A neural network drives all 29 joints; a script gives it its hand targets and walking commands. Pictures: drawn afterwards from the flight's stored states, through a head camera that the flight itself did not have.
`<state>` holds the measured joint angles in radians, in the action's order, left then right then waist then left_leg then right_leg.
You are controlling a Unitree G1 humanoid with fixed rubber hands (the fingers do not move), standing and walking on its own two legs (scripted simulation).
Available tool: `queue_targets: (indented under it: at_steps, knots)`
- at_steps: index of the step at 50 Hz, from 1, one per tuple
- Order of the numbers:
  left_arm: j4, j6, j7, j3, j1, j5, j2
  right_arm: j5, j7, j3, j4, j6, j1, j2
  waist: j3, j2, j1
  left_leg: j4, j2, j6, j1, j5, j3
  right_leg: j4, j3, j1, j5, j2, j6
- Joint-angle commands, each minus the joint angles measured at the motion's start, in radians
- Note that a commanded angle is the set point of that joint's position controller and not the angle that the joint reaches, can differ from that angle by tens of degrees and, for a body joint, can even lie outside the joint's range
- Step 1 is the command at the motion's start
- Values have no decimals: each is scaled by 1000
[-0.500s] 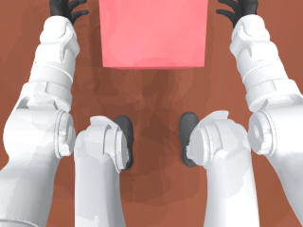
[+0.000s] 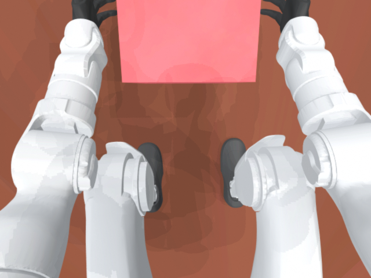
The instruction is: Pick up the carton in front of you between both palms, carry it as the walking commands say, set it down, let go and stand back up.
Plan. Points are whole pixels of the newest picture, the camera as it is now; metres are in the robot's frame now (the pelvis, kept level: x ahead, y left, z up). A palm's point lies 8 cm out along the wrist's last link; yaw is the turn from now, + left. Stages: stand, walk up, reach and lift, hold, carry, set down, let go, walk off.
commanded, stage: reach and lift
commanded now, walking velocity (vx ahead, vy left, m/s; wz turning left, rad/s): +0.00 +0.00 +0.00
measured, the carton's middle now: (186, 31) +0.52 +0.01 -0.25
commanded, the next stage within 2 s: none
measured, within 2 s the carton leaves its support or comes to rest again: leaves its support in 0.44 s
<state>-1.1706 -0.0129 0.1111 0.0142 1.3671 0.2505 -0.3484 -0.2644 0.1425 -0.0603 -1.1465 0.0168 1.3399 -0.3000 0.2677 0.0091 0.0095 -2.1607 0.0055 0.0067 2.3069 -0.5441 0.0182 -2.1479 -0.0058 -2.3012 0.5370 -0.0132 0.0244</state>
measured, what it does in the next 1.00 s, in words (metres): rises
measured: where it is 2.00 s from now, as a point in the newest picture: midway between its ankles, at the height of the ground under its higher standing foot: (193, 186)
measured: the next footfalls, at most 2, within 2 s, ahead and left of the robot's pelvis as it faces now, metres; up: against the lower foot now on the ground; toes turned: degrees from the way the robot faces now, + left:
none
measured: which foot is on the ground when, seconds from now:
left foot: down 0.00-1.00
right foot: down 0.00-1.00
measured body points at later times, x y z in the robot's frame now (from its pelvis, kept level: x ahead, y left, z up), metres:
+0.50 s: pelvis -0.01 +0.00 -0.01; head +0.34 +0.02 +0.27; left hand +0.54 +0.16 -0.17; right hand +0.54 -0.15 -0.16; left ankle +0.11 +0.12 -0.34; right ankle +0.12 -0.12 -0.34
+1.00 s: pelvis +0.00 -0.01 +0.11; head +0.25 +0.01 +0.48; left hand +0.49 +0.16 +0.04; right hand +0.50 -0.14 +0.04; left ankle +0.11 +0.12 -0.34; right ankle +0.12 -0.13 -0.34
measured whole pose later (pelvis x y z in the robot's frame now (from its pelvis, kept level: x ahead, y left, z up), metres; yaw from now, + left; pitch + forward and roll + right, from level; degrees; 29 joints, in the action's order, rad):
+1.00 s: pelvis +0.00 -0.01 +0.11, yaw +2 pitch +42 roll +0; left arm -0.74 0.34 0.04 0.45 1.02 -0.21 -0.02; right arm 0.19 0.08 -0.49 -0.71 -0.34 1.01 0.02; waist -0.18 0.01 0.00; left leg -1.80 -0.05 0.03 2.05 -0.49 0.05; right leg -1.80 -0.04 -2.04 0.50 -0.07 0.03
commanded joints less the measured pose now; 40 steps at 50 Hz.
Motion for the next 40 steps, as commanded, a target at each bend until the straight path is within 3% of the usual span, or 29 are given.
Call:
queue_targets:
  at_steps: [1, 6, 8, 12, 15, 19, 23, 26, 30, 36, 40]
  knots:
    - [85, -25, 3, -16, 256, 7, -57, -11, 4, 16, 93, 22, 226, -36, -1077, -26, -10, 166, -32, 16, -566, 249, -15, 156, 26, 543, -252, -30, 20]
    - [75, -32, 17, -38, 308, 2, 15, -20, 12, 46, 63, 28, 261, 51, -1089, -30, -19, 179, -44, 12, -600, 233, -17, 162, 28, 571, -235, -47, 17]
    - [88, -36, 3, -88, 349, 15, 124, -4, 7, 61, 64, 36, 289, 129, -1086, -40, 4, 181, -56, 12, -611, 234, -16, 167, 36, 574, -234, -57, 10]
    - [114, -24, -93, -191, 544, 8, 598, 17, -92, 161, 89, 25, 523, 582, -1065, -47, 0, 163, -85, 2, -575, 255, -17, 145, 38, 533, -245, -91, -1]
    - [138, 13, -162, -176, 601, -38, 791, 72, -166, 144, 117, -15, 585, 775, -1041, -38, 7, 150, -107, -2, -543, 208, -35, 129, 53, 520, -209, -109, -5]
    - [237, 43, -199, -207, 638, -14, 951, 53, -210, 176, 223, -52, 636, 924, -1198, -32, 10, 128, -124, 1, -627, 272, -66, 109, 78, 592, -269, -124, -6]
    - [439, 71, -191, -286, 682, 35, 1071, -18, -214, 254, 381, -83, 646, 1079, -1556, -41, -1, 120, -134, 6, -842, 421, -92, 97, 101, 732, -394, -141, 2]
    - [535, 119, -188, -284, 608, 11, 1181, -14, -226, 289, 516, -127, 651, 1150, -1699, -57, -11, 143, -145, 8, -950, 470, -94, 125, 113, 733, -402, -154, 1]
    - [572, 196, -217, -232, 499, -80, 1263, 60, -259, 278, 592, -198, 571, 1222, -1622, -29, -23, 208, -158, 4, -848, 370, -98, 193, 111, 697, -317, -161, 2]
    - [396, 293, -281, -76, 372, -240, 1311, 265, -289, 88, 392, -295, 396, 1274, -1264, -34, 7, 357, -164, -1, -614, 87, -96, 347, 96, 571, -76, -158, -16]
    - [361, 315, -300, 2, 352, -310, 1322, 336, -300, 19, 355, -320, 386, 1297, -1263, -29, 4, 431, -168, -5, -628, 64, -95, 426, 83, 616, -54, -163, -19]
